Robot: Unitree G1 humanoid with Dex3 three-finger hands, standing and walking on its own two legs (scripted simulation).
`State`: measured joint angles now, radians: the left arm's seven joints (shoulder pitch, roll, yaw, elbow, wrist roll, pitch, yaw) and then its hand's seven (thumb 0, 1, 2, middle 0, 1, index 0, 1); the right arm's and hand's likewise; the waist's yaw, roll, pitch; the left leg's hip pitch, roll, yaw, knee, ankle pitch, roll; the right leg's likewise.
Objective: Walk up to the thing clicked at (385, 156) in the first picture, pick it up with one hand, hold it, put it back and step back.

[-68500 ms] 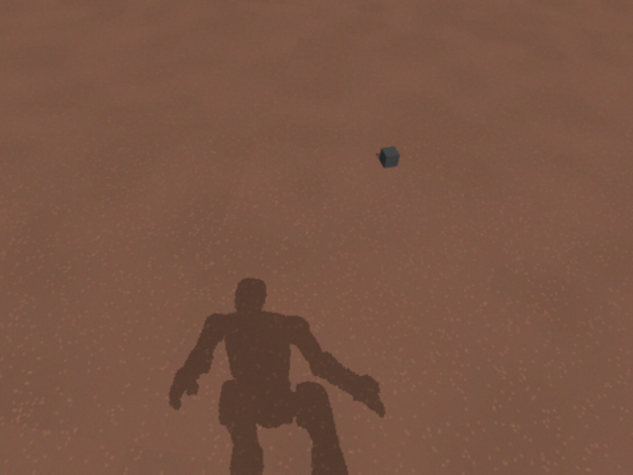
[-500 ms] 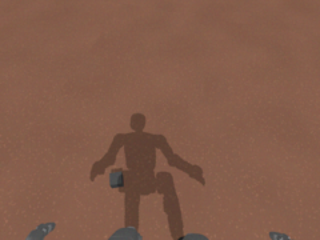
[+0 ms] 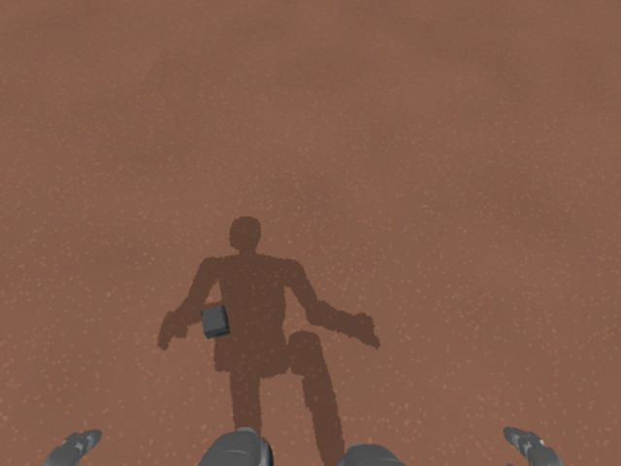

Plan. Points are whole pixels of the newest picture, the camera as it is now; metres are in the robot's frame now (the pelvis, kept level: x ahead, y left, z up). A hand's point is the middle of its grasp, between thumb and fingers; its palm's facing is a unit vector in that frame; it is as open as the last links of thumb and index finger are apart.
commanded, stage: step back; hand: left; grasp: from above
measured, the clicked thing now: (215, 322) +0.52 +0.28 -0.72
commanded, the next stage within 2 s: none
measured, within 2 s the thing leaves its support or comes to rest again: neither
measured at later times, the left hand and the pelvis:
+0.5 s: hand out of the picture -0.03 +0.26 -0.15, palm faces +0.05 -0.94 -0.35, open 7.4 cm; pelvis -0.14 +0.00 +0.00, yaw +4 degrees
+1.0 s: hand out of the picture -0.26 +0.21 -0.12, palm faces +0.01 -0.91 -0.42, open 7.4 cm; pelvis -0.31 -0.06 +0.01, yaw +0 degrees
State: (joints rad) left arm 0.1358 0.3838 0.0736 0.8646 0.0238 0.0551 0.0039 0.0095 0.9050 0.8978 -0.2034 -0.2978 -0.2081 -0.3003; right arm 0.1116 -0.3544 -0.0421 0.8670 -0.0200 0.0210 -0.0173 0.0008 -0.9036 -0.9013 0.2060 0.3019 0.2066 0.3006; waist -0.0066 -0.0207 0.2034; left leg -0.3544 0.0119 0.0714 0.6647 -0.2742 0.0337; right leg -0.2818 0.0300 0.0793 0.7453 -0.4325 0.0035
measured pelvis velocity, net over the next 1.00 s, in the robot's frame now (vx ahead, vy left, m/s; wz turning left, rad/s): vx -0.31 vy -0.06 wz -0.01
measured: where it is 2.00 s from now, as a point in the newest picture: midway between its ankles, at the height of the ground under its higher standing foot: outside the picture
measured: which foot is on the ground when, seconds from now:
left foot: down 0.00-0.04, up 0.06-0.38, down 0.40-0.88, up 0.90-1.00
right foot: up 0.00-0.00, down 0.02-0.44, up 0.46-0.82, down 0.84-1.00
